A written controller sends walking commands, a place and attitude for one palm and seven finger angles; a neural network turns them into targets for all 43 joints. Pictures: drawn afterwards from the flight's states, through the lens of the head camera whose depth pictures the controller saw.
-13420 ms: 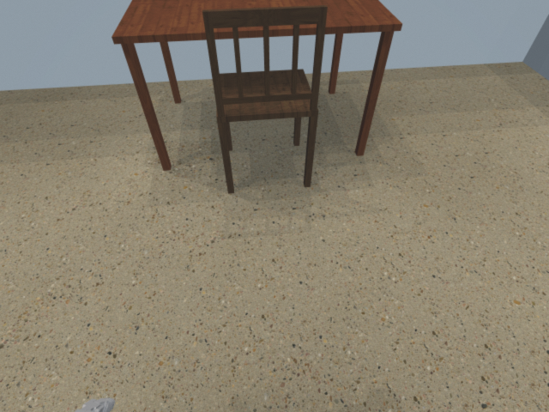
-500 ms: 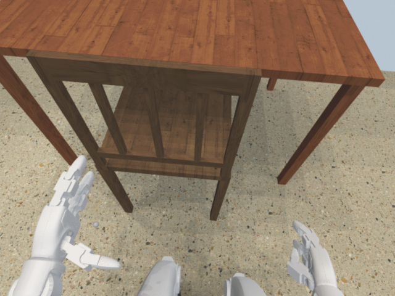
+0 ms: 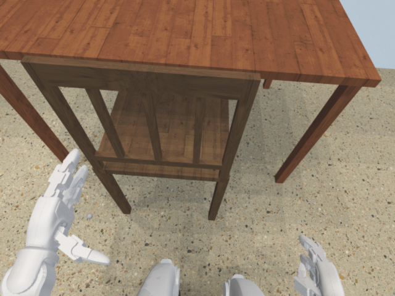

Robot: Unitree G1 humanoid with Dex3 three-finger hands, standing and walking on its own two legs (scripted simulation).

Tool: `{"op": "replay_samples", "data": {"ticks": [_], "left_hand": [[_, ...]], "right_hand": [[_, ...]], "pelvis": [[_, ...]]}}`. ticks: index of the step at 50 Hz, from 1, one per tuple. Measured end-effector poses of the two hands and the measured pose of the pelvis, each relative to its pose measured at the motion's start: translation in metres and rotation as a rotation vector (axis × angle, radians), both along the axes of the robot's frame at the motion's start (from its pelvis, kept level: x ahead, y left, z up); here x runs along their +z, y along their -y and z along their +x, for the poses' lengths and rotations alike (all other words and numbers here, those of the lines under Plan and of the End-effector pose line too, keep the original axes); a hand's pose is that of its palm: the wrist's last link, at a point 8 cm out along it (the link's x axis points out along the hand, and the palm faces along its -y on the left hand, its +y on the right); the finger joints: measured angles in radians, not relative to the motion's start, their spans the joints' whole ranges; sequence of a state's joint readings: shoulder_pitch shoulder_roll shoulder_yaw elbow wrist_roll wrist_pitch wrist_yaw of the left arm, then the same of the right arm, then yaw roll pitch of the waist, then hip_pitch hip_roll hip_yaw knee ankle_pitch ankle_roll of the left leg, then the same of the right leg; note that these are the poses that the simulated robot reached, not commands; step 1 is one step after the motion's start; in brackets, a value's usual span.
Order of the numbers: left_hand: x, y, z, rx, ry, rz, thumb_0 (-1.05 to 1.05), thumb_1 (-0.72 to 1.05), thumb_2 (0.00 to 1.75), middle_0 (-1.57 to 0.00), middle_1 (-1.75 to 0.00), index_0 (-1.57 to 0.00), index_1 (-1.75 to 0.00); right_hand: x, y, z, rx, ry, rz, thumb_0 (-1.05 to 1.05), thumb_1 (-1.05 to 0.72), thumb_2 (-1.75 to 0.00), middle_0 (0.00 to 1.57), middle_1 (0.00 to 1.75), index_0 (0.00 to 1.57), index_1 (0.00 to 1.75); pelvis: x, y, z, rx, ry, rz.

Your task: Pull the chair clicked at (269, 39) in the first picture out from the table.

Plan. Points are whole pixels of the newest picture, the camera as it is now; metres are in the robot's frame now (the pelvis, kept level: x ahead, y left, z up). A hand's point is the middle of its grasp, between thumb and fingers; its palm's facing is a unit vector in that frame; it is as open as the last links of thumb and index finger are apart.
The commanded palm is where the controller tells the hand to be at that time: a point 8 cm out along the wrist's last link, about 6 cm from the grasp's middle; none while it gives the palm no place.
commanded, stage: raise the hand toward the chair's back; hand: left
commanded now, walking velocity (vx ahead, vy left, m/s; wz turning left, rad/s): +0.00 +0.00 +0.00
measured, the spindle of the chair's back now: (153, 130) +0.48 +0.14 -0.01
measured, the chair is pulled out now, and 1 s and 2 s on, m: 0.00 0.00 0.00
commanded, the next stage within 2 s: aim the fingers beside a spindle in 0.28 s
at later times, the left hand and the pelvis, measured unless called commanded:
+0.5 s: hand (99, 217) +0.25 +0.19 +0.04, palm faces +0.01 -1.00 -0.05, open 16.9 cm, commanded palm +0.23 +0.24 +0.05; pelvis +0.00 -0.02 +0.00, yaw +0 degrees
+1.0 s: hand (124, 204) +0.28 +0.16 +0.03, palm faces -0.02 -1.00 -0.04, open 16.9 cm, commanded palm +0.26 +0.21 +0.03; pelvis -0.01 -0.02 -0.02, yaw +0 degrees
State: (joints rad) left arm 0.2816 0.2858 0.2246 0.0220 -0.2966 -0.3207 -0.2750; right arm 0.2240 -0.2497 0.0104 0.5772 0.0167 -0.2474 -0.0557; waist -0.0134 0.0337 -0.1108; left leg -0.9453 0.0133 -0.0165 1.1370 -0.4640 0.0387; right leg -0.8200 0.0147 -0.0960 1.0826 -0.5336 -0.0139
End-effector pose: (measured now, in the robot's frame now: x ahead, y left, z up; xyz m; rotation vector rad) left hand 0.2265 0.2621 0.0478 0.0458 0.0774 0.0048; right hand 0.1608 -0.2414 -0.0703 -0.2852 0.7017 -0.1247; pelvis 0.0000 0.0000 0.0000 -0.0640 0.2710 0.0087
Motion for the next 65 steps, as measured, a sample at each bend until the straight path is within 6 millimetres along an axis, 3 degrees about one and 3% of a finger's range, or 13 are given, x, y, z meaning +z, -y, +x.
{"op": "replay_samples", "data": {"ticks": [25, 46, 65], "left_hand": [[0.000, 0.017, -0.002, 0.008, 0.008, 0.005, -0.01, -0.50, 0.30, -0.06, -0.08, -0.06, -0.08], [-0.015, 0.042, 0.027, -0.017, 0.034, 0.001, -0.01, -0.50, 0.30, -0.06, -0.08, -0.06, -0.08], [-0.031, 0.065, 0.051, -0.030, 0.051, -0.007, -0.01, -0.50, 0.30, -0.06, -0.08, -0.06, -0.08]], "right_hand": [[-0.005, 0.005, 0.015, 0.026, 0.037, 0.035, 0.01, -0.90, -0.90, 0.20, 0.30, 0.21, 0.30], [-0.024, 0.018, -0.006, 0.000, -0.015, 0.026, 0.01, -0.90, -0.90, 0.20, 0.30, 0.21, 0.30], [-0.040, 0.011, -0.004, 0.020, -0.050, 0.037, 0.01, -0.90, -0.90, 0.20, 0.30, 0.21, 0.30]], "pelvis": [[-0.003, 0.015, 0.000, 0.003, -0.001, 0.013], [-0.014, 0.019, -0.005, -0.012, -0.031, 0.023], [-0.024, 0.015, -0.008, -0.012, -0.059, 0.023]]}}
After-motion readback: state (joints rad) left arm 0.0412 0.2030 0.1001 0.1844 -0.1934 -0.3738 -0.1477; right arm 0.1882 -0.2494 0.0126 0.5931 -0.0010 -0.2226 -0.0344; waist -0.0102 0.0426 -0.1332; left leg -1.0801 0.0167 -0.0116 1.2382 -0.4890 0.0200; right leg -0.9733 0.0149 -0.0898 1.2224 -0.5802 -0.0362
